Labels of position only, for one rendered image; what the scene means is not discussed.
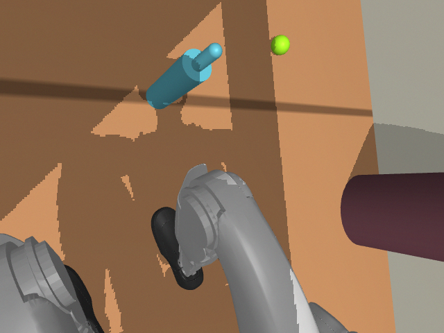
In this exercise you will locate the right robot hand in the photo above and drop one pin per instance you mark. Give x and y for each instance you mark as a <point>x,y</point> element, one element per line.
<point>325,321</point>

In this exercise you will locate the right robot foot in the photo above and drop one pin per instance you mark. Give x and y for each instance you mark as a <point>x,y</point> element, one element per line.
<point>163,228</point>

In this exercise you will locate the left robot foot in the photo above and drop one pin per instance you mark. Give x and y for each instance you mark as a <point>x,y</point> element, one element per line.
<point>84,299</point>

